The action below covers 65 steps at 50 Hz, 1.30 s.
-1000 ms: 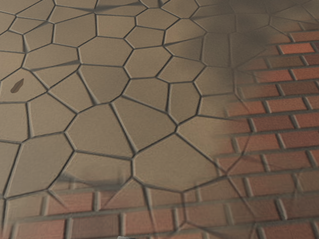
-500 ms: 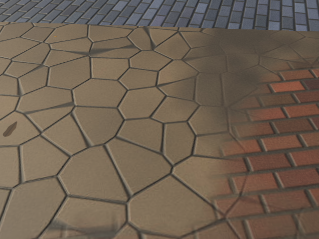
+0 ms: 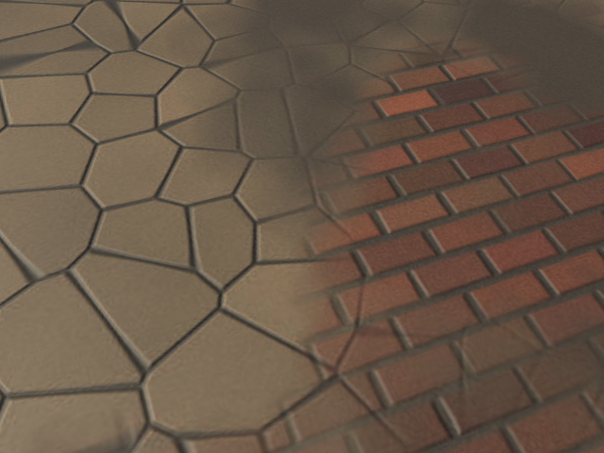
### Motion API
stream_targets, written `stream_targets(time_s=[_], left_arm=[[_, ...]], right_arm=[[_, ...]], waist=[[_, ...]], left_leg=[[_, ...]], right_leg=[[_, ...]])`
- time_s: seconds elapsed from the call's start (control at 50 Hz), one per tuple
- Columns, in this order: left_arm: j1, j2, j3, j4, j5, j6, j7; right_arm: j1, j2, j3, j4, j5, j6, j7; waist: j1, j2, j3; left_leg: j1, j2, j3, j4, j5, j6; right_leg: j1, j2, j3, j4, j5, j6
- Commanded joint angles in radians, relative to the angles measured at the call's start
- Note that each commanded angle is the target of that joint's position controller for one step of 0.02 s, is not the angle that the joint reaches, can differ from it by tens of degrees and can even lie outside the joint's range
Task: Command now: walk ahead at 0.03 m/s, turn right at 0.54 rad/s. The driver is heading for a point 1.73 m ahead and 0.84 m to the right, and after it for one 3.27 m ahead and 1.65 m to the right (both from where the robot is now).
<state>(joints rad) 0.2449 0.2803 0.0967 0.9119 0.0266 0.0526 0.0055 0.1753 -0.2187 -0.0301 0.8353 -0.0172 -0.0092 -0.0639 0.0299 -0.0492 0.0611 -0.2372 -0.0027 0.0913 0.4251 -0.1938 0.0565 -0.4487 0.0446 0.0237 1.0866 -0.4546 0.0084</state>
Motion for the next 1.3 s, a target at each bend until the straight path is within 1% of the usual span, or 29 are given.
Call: stream_targets(time_s=[0.02, 0.16, 0.24, 0.28, 0.3, 0.32, 0.34, 0.36, 0.4, 0.42, 0.46, 0.5, 0.7, 0.78, 0.82, 0.84, 0.86, 0.88, 0.9, 0.92, 0.94, 0.98, 1.02, 1.1, 1.2, 1.24, 1.26, 1.28, 1.3], left_arm=[[0.069, 0.041, 0.009, -0.041, -0.004, 0.015, -0.016], [-0.092, 0.034, -0.014, -0.138, -0.008, 0.033, -0.052], [-0.116, 0.048, -0.016, -0.177, -0.016, 0.026, -0.056], [-0.096, 0.047, -0.017, -0.187, -0.017, 0.016, -0.055], [-0.065, 0.054, -0.016, -0.181, -0.014, 0.004, -0.049], [-0.022, 0.107, -0.003, -0.17, 0.0, -0.012, -0.037], [-0.023, 0.261, 0.028, -0.201, -0.001, -0.023, -0.024], [0.063, 0.265, 0.043, -0.178, -0.01, -0.021, -0.02], [-0.043, 0.171, 0.014, -0.187, -0.018, -0.013, -0.008], [-0.099, 0.149, 0.007, -0.202, -0.021, -0.011, -0.004], [-0.104, 0.126, -0.002, -0.214, -0.025, -0.015, -0.004], [-0.068, 0.146, 0.004, -0.207, -0.025, -0.023, -0.009], [0.003, 0.19, 0.022, -0.205, -0.006, -0.02, -0.011], [-0.028, 0.193, 0.026, -0.209, -0.007, -0.015, -0.018], [-0.074, 0.186, 0.025, -0.214, -0.017, -0.011, -0.019], [-0.091, 0.167, 0.019, -0.219, -0.027, -0.011, -0.015], [-0.04, 0.095, 0.002, -0.227, -0.03, -0.015, -0.012], [-0.001, 0.105, 0.008, -0.228, -0.02, -0.016, -0.002], [-0.013, 0.175, 0.023, -0.218, 0.011, -0.013, -0.002], [-0.007, 0.179, 0.03, -0.2, 0.006, -0.008, -0.01], [0.015, 0.167, 0.03, -0.181, 0.001, -0.001, -0.02], [0.039, 0.154, 0.026, -0.17, -0.006, 0.011, -0.042], [-0.003, 0.139, 0.017, -0.181, -0.013, 0.014, -0.047], [-0.059, 0.106, -0.002, -0.197, -0.014, 0.021, -0.041], [-0.077, 0.077, -0.029, -0.196, -0.024, 0.019, -0.028], [-0.048, 0.07, -0.037, -0.182, -0.025, 0.011, -0.021], [-0.016, 0.063, -0.042, -0.167, -0.019, 0.002, -0.017], [-0.015, 0.088, -0.043, -0.165, -0.003, -0.011, -0.01], [0.004, 0.154, -0.039, -0.174, 0.016, -0.026, -0.004]], right_arm=[[0.044, -0.125, -0.027, -0.04, -0.006, -0.017, -0.002], [0.054, -0.177, -0.044, -0.049, -0.017, -0.01, 0.021], [0.06, -0.215, -0.06, -0.051, -0.017, 0.0, 0.039], [0.052, -0.23, -0.067, -0.052, -0.009, 0.008, 0.044], [0.061, -0.23, -0.07, -0.045, -0.006, 0.016, 0.046], [0.105, -0.201, -0.066, -0.037, -0.009, 0.023, 0.051], [0.107, -0.103, -0.042, -0.101, -0.008, 0.031, 0.056], [0.001, -0.145, -0.044, -0.119, -0.015, 0.048, 0.038], [0.015, -0.151, -0.048, -0.106, 0.008, 0.051, 0.041], [0.023, -0.165, -0.053, -0.1, 0.001, 0.045, 0.042], [0.057, -0.176, -0.059, -0.083, -0.019, 0.047, 0.05], [0.05, -0.16, -0.056, -0.092, -0.011, 0.052, 0.053], [-0.041, -0.147, -0.043, -0.153, 0.004, 0.049, 0.037], [-0.012, -0.151, -0.037, -0.166, 0.016, 0.035, 0.029], [0.056, -0.143, -0.034, -0.153, 0.018, 0.025, 0.021], [0.093, -0.16, -0.037, -0.144, 0.01, 0.017, 0.012], [0.085, -0.241, -0.051, -0.155, -0.005, 0.013, 0.002], [0.002, -0.322, -0.064, -0.187, -0.006, 0.02, 0.008], [0.02, -0.275, -0.058, -0.185, -0.01, 0.024, 0.017], [-0.024, -0.204, -0.037, -0.194, -0.002, 0.022, 0.024], [-0.069, -0.173, -0.028, -0.203, -0.002, 0.022, 0.027], [-0.075, -0.17, -0.026, -0.209, -0.005, 0.018, 0.019], [-0.011, -0.174, -0.029, -0.192, -0.006, 0.015, 0.021], [0.071, -0.195, -0.04, -0.15, -0.003, 0.006, 0.026], [0.054, -0.217, -0.045, -0.126, -0.008, 0.01, 0.051], [0.053, -0.225, -0.046, -0.109, -0.003, 0.019, 0.057], [0.044, -0.221, -0.044, -0.102, 0.005, 0.024, 0.059], [0.07, -0.203, -0.039, -0.092, 0.007, 0.024, 0.059], [0.106, -0.134, -0.02, -0.115, -0.001, 0.023, 0.066]], waist=[[0.003, 0.169, -0.083], [-0.036, 0.177, -0.07], [-0.051, 0.194, -0.09], [-0.033, 0.182, -0.098], [-0.014, 0.144, -0.104], [-0.005, 0.004, -0.117], [-0.034, -0.288, -0.099], [0.059, -0.145, -0.106], [-0.02, -0.058, -0.045], [-0.042, -0.069, -0.045], [-0.046, -0.064, -0.092], [-0.038, -0.031, -0.108], [0.005, -0.06, -0.096], [-0.013, -0.077, -0.112], [-0.06, -0.07, -0.112], [-0.082, -0.04, -0.11], [-0.046, 0.148, -0.123], [-0.02, 0.289, -0.083], [-0.026, 0.202, -0.074], [0.0, 0.146, -0.047], [0.018, 0.136, -0.024], [0.016, 0.191, -0.044], [-0.023, 0.178, -0.056], [-0.062, 0.192, -0.074], [-0.063, 0.24, -0.091], [-0.041, 0.235, -0.094], [-0.013, 0.21, -0.093], [-0.012, 0.154, -0.106], [-0.033, -0.053, -0.166]], left_leg=[[0.105, 0.259, -0.153, -0.133, 0.447, 0.155], [0.089, 0.303, -0.086, -0.144, 0.243, 0.169], [0.095, 0.328, -0.058, -0.08, 0.286, 0.154], [0.087, 0.327, -0.028, -0.009, 0.271, 0.113], [0.044, 0.311, 0.008, 0.06, 0.215, 0.063], [-0.05, 0.252, 0.073, 0.224, 0.066, -0.006], [-0.337, 0.067, 0.133, 0.474, -0.428, -0.094], [-0.365, 0.032, -0.042, 0.619, -0.457, -0.096], [-0.357, 0.058, -0.111, 0.649, -0.284, -0.088], [-0.354, 0.058, -0.115, 0.628, -0.226, -0.084], [-0.321, 0.036, -0.105, 0.663, -0.177, -0.089], [-0.322, 0.03, -0.114, 0.644, -0.17, -0.098], [-0.252, -0.017, -0.144, 0.398, -0.218, -0.088], [-0.122, -0.053, -0.151, 0.258, -0.229, -0.062], [0.024, -0.064, -0.146, 0.053, -0.135, -0.049], [0.134, -0.02, -0.171, -0.097, -0.053, -0.039], [0.228, 0.205, -0.38, -0.206, -0.119, 0.009], [0.162, 0.395, -0.607, -0.233, -0.006, 0.128], [0.083, 0.412, -0.563, -0.199, 0.087, 0.189], [0.044, 0.347, -0.461, -0.184, 0.128, 0.176], [0.027, 0.276, -0.353, -0.172, 0.159, 0.144], [0.089, 0.214, -0.242, -0.143, 0.274, 0.124], [0.152, 0.216, -0.212, -0.12, 0.359, 0.137], [0.245, 0.252, -0.216, -0.086, 0.442, 0.164], [0.158, 0.246, -0.182, -0.043, 0.491, 0.162], [0.136, 0.238, -0.179, 0.0, 0.514, 0.146], [0.093, 0.224, -0.163, 0.034, 0.481, 0.111], [0.015, 0.207, -0.15, 0.064, 0.369, 0.053], [-0.11, 0.136, -0.085, 0.208, 0.048, -0.008]], right_leg=[[-0.062, -0.02, 0.003, 0.033, 0.053, 0.022], [0.003, -0.063, -0.05, -0.221, 0.071, 0.01], [0.095, -0.05, -0.101, -0.354, 0.037, -0.021], [0.173, -0.038, -0.116, -0.494, 0.092, -0.044], [0.257, -0.027, -0.105, -0.623, 0.193, -0.057], [0.362, -0.1, 0.04, -0.768, 0.254, -0.08], [0.454, -0.412, 0.469, -0.805, 0.604, -0.199], [0.395, -0.435, 0.453, -0.78, 0.697, -0.317], [0.326, -0.303, 0.298, -0.791, 0.587, -0.272], [0.331, -0.249, 0.263, -0.791, 0.551, -0.237], [0.346, -0.214, 0.235, -0.775, 0.64, -0.234], [0.363, -0.215, 0.254, -0.769, 0.645, -0.24], [0.326, -0.203, 0.428, -0.74, 0.512, -0.257], [0.291, -0.182, 0.496, -0.708, 0.59, -0.225], [0.231, -0.137, 0.501, -0.677, 0.545, -0.17], [0.154, -0.089, 0.473, -0.635, 0.427, -0.117], [0.038, 0.013, 0.336, -0.465, 0.123, -0.052], [-0.101, 0.167, 0.119, -0.278, -0.122, -0.02], [-0.07, 0.075, 0.116, -0.095, -0.122, -0.011], [-0.052, 0.06, 0.121, -0.025, -0.065, -0.009], [-0.045, 0.054, 0.109, 0.031, -0.008, 0.0], [-0.075, 0.049, 0.074, 0.093, 0.044, 0.026], [-0.096, 0.044, 0.058, 0.065, 0.046, 0.047], [-0.088, 0.04, 0.065, -0.089, 0.013, 0.05], [0.126, 0.023, -0.025, -0.372, -0.021, 0.015], [0.212, 0.023, -0.051, -0.542, 0.072, -0.007], [0.302, 0.017, -0.056, -0.716, 0.217, -0.021], [0.415, -0.033, 0.023, -0.826, 0.341, -0.036], [0.552, -0.269, 0.291, -0.868, 0.451, -0.072]])
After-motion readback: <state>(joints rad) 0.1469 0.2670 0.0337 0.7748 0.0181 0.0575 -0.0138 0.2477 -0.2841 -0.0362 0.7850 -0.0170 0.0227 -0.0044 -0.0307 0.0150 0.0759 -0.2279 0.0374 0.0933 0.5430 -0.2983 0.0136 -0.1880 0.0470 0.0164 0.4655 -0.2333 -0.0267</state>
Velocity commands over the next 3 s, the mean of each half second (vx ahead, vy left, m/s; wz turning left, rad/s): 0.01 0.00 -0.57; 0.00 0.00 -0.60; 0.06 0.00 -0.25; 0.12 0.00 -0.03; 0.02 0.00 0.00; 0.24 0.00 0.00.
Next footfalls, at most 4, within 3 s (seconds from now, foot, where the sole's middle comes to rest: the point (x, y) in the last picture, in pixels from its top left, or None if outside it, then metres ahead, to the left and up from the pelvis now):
0.32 right None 0.03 -0.12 -0.78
0.86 left None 0.10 0.05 -0.78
1.28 right None -0.04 -0.11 -0.78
1.72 left None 0.19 -0.03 -0.78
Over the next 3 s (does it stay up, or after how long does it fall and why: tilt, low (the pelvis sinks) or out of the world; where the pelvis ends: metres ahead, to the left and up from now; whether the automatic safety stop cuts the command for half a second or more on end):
stays up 0.16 -0.19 -0.01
